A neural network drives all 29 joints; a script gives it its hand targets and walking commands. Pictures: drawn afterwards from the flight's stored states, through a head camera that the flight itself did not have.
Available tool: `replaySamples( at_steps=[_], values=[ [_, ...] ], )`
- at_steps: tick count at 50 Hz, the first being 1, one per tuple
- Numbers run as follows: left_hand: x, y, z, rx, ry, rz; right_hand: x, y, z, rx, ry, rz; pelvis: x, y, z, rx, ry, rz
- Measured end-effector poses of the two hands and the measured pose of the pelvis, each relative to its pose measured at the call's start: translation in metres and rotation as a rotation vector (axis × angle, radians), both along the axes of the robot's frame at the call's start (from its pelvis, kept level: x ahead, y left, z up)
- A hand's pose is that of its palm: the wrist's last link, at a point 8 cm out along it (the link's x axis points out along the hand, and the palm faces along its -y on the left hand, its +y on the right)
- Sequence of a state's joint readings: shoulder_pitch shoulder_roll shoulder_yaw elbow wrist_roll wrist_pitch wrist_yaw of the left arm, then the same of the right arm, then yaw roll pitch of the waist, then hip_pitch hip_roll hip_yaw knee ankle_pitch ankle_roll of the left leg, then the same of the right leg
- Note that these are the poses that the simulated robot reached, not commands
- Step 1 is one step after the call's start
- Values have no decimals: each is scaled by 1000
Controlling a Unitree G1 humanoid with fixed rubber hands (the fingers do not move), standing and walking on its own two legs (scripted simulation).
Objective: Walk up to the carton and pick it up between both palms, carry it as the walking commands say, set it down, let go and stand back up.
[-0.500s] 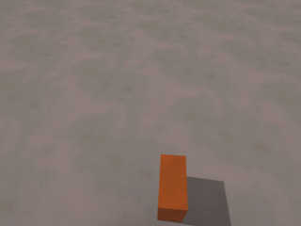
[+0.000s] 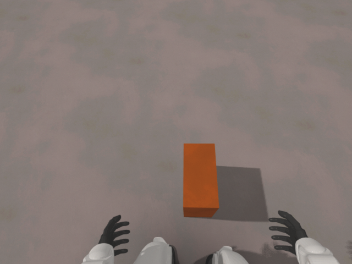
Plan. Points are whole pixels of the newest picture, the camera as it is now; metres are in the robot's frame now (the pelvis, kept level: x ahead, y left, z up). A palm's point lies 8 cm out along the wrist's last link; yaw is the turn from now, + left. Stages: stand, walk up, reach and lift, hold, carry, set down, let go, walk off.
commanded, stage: reach and lift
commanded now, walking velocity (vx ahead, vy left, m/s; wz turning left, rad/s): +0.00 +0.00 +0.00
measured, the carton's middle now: (198, 182) +0.46 -0.03 -0.59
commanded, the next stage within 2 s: none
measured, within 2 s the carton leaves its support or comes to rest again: neither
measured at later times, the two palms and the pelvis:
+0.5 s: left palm (131, 198) +0.28 +0.17 -0.14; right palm (274, 191) +0.32 -0.21 -0.14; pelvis -0.07 -0.01 -0.05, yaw -1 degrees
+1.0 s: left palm (155, 152) +0.43 +0.13 -0.18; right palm (259, 146) +0.46 -0.20 -0.17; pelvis -0.05 -0.02 -0.08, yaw +0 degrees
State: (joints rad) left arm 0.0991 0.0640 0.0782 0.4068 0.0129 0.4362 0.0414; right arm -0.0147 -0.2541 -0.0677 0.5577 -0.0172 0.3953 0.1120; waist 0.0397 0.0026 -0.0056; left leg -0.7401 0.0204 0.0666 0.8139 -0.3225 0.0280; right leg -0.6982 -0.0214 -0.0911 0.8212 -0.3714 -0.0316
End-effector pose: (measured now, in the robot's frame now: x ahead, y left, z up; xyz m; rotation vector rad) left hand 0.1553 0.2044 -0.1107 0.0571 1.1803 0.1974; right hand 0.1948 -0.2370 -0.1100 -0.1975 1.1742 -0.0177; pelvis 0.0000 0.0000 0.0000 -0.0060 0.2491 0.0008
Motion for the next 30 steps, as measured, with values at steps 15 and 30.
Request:
replaySamples(
  at_steps=[15,30],
  values=[
    [56,-17,-20,0,-148,3,57,10,-22,30,-152,-6,-49,-5,-39,24,41,-14],
    [156,-41,-43,18,-290,9,155,32,-40,51,-292,-31,-65,-11,-57,32,197,-28]
  ],
)
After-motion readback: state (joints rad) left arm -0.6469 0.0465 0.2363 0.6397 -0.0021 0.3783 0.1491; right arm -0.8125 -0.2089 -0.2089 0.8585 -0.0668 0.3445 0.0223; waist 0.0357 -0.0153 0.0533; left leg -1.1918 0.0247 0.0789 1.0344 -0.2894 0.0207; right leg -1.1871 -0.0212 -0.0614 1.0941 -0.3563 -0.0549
